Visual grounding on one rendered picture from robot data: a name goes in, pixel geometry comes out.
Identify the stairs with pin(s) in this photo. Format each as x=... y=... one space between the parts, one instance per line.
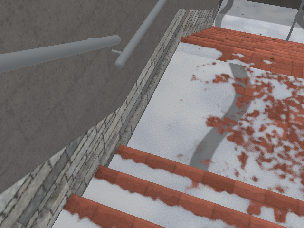
x=249 y=41
x=142 y=190

